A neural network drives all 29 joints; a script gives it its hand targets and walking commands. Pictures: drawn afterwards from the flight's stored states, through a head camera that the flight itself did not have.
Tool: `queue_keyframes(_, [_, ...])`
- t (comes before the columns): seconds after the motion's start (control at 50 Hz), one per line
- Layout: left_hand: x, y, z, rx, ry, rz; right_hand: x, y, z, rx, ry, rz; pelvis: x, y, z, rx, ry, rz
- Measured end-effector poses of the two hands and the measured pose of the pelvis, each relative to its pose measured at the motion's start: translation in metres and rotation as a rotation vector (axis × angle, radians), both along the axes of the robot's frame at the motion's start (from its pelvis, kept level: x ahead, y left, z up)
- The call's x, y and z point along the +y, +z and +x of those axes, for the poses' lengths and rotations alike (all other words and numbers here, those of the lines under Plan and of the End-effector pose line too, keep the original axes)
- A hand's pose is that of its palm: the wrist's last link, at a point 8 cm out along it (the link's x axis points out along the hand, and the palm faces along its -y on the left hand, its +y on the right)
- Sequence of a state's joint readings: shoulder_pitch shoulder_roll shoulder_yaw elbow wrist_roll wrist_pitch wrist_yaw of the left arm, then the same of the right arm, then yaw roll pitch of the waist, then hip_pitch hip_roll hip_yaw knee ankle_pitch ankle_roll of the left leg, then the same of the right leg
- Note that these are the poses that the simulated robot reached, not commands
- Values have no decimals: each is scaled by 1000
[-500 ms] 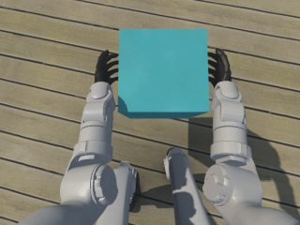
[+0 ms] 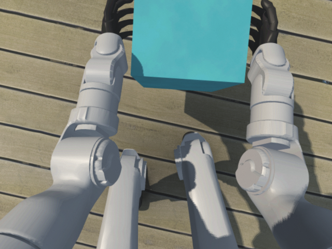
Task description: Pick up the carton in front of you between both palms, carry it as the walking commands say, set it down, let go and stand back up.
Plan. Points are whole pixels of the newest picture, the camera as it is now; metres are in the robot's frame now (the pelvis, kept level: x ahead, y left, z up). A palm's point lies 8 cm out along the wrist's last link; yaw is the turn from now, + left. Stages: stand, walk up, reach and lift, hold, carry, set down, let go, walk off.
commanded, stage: set down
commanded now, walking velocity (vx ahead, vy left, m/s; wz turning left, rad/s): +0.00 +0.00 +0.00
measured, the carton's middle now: (184, 43) +0.52 -0.14 -0.20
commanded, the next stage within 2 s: none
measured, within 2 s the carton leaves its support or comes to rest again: rests again in 0.90 s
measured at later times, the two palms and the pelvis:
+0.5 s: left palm (131, 41) +0.57 -0.01 -0.25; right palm (245, 53) +0.48 -0.30 -0.25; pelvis +0.00 +0.00 -0.08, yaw +1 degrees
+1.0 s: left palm (129, 47) +0.56 +0.00 -0.28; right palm (239, 60) +0.46 -0.29 -0.28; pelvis -0.01 +0.01 -0.10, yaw +1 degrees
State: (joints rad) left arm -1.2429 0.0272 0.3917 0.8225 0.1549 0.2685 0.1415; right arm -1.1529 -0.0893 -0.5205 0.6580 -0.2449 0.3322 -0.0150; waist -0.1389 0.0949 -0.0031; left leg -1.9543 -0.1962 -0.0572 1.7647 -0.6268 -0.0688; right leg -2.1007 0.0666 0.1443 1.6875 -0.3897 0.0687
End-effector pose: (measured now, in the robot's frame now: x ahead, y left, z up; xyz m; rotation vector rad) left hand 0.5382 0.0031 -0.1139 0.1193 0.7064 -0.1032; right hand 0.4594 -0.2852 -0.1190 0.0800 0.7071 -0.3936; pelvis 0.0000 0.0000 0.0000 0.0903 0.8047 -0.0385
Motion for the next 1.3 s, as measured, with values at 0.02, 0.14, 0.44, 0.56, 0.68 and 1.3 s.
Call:
queue_keyframes(0.02, [-2, -6, 1, 1, -5, 1, -1, -6, 0, 2, -3, -1, 1, -4, -1, 0, 1, -1])
queue_keyframes(0.14, [-10, -44, 10, 7, -32, 8, -9, -43, 4, 11, -19, -5, 4, -27, -6, -4, 9, -5])
queue_keyframes(0.44, [-20, -127, 28, 53, -82, 31, -18, -122, 13, 66, -17, -8, 3, -71, -6, -53, 51, -28])
queue_keyframes(0.56, [-16, -142, 34, 55, -103, 36, -15, -133, 19, 72, -3, -9, 4, -79, -3, -55, 71, -45])
queue_keyframes(0.68, [-13, -147, 35, 57, -115, 30, -13, -138, 18, 75, -3, -5, 8, -85, -2, -51, 84, -61])
queue_keyframes(1.3, [-5, -169, 27, 60, -183, -10, -11, -164, 7, 71, 51, 19, 14, -106, -20, -154, 96, -97])
